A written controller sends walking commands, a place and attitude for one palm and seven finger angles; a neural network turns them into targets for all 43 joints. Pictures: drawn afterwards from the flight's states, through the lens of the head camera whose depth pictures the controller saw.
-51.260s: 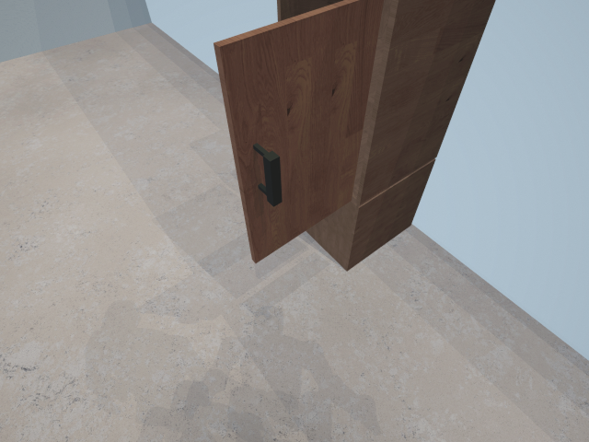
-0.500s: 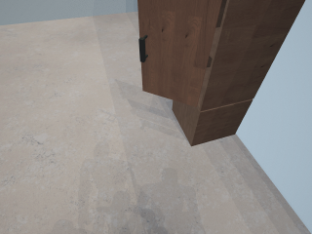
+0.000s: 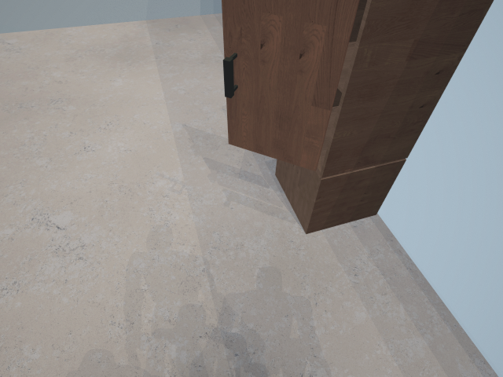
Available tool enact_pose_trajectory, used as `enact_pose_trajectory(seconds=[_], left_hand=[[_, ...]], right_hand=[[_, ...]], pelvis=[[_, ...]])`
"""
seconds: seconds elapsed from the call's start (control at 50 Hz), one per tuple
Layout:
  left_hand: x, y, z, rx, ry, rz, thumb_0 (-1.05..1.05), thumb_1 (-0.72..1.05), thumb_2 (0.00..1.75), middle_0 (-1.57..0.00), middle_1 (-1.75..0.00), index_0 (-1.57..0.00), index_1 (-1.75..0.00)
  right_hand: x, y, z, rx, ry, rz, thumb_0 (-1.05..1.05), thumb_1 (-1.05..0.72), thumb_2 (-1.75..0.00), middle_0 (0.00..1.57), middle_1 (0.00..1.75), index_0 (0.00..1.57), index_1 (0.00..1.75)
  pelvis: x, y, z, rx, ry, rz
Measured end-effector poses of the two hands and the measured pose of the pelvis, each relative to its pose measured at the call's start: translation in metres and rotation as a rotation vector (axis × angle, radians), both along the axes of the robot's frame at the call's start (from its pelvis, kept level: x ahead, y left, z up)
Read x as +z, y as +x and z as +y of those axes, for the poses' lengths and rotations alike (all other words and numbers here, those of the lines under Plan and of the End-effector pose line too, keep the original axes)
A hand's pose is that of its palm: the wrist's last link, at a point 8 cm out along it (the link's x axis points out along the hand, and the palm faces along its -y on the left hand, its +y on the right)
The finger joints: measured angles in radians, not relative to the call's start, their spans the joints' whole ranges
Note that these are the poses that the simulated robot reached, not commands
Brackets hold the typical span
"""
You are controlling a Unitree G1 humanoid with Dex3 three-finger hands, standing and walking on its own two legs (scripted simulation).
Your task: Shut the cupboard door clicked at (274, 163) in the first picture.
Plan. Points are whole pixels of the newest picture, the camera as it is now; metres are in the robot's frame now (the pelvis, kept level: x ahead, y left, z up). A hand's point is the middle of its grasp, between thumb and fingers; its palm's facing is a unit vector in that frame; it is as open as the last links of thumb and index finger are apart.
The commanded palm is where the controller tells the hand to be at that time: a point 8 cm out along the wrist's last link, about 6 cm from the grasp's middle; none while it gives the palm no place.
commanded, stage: look to check the result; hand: left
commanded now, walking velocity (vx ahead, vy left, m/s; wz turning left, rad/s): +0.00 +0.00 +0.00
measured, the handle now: (231, 75) +0.99 +0.11 -0.02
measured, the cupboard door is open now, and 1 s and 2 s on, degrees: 48 48 48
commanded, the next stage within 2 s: walk to a spot facing it in 0.46 s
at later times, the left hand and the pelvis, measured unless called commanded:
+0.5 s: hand out of the picture +0.05 +0.20 -0.17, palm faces +0.00 -0.97 -0.26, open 7.4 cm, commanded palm none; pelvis +0.01 -0.01 +0.00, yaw +0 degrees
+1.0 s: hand out of the picture +0.03 +0.21 -0.20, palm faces +0.20 -0.95 -0.22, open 7.4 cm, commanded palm none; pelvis +0.02 +0.01 -0.03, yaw +11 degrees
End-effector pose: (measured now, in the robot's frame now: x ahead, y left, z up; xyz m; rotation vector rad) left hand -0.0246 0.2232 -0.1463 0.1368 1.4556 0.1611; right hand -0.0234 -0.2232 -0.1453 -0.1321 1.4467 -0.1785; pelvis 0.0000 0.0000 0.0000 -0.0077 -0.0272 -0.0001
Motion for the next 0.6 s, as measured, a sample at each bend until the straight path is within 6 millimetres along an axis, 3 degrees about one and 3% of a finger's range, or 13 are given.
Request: enact_pose_trajectory(seconds=[0.2,0.42,0.6], left_hand=[[0.006,0.009,0.016,-0.01,0.042,-0.003,0.01,0.91,0.9,-0.2,-0.3,-0.2,-0.3],[0.011,0.051,0.024,-0.044,0.066,-0.088,0.01,0.91,0.9,-0.2,-0.3,-0.2,-0.3],[0.016,0.081,0.028,-0.062,0.081,-0.144,0.01,0.91,0.9,-0.2,-0.3,-0.2,-0.3]], right_hand=[[0.002,0.027,-0.018,0.025,-0.029,-0.042,0.01,-0.91,-0.9,0.2,0.3,0.2,0.3],[0.01,0.069,-0.04,0.06,-0.065,-0.122,0.01,-0.91,-0.9,0.2,0.3,0.2,0.3],[0.016,0.092,-0.054,0.083,-0.088,-0.153,0.01,-0.91,-0.9,0.2,0.3,0.2,0.3]], pelvis=[[0.001,0.005,-0.002,-0.001,0.002,-0.002],[0.003,0.011,-0.007,0.0,0.003,-0.003],[0.004,0.018,-0.011,0.005,0.004,-0.001]])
